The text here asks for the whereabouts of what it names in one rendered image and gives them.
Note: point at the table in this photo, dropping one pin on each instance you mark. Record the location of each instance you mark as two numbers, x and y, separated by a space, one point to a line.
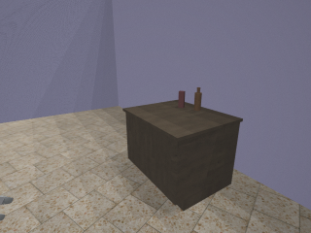
188 155

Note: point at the right robot hand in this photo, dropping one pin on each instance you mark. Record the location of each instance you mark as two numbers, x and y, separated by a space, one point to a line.
4 200

